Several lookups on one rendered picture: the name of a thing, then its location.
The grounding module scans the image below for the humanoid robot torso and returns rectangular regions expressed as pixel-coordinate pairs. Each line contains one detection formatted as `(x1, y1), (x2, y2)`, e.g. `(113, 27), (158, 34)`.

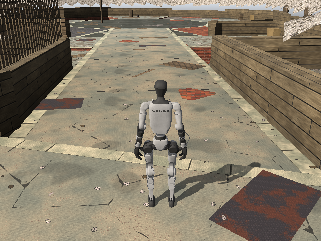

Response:
(149, 100), (172, 151)

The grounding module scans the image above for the robot left upper arm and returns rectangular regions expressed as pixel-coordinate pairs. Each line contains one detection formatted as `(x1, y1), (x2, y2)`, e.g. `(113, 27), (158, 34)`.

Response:
(139, 101), (150, 130)

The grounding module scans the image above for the robot right upper arm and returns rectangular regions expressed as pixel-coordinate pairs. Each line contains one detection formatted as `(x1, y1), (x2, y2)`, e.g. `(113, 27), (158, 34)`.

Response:
(171, 102), (183, 130)

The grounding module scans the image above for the robot left hand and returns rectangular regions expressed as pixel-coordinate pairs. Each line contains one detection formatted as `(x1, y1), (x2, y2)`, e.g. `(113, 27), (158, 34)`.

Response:
(134, 146), (146, 160)

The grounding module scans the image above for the right robot thigh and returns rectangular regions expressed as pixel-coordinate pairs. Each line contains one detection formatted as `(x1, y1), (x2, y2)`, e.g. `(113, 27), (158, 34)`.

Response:
(167, 140), (178, 177)

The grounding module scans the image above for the robot right hand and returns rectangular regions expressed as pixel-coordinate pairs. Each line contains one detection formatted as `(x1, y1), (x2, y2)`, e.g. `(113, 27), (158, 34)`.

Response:
(176, 147), (187, 160)

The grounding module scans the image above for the robot left forearm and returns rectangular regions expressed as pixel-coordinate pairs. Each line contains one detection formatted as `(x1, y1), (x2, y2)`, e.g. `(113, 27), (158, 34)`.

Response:
(135, 123), (144, 147)

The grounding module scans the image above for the robot right forearm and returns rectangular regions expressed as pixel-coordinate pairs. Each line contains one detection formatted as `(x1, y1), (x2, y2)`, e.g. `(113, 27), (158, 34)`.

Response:
(178, 123), (187, 148)

